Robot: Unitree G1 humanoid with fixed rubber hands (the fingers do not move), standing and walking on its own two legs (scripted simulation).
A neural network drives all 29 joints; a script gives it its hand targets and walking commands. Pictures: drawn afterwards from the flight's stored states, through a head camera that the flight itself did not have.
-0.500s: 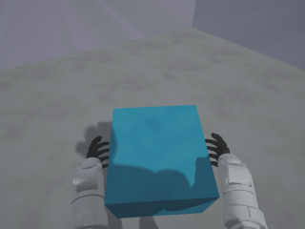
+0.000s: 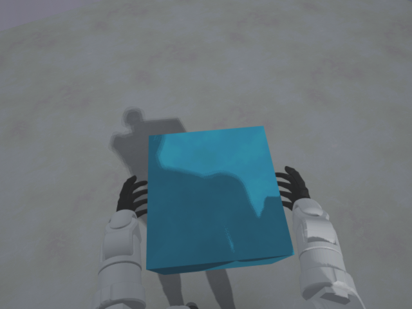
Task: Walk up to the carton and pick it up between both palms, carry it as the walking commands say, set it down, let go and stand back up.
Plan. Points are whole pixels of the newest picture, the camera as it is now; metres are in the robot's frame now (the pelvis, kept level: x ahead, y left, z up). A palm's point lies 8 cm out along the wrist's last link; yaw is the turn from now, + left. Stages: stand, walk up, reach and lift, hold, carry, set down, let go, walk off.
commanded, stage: set down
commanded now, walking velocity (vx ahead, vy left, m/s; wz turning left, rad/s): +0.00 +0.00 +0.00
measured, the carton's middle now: (212, 202) +0.35 +0.04 -0.10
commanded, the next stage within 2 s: none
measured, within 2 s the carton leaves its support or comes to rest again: neither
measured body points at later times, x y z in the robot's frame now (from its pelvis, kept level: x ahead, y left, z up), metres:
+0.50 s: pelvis -0.04 -0.01 -0.06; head +0.14 +0.01 +0.36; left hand +0.32 +0.22 -0.12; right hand +0.37 -0.14 -0.12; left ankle +0.02 +0.12 -0.74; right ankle +0.00 -0.12 -0.74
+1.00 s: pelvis -0.06 -0.01 -0.14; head +0.17 +0.01 +0.25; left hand +0.35 +0.22 -0.21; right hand +0.40 -0.14 -0.21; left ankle +0.02 +0.12 -0.74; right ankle +0.00 -0.12 -0.74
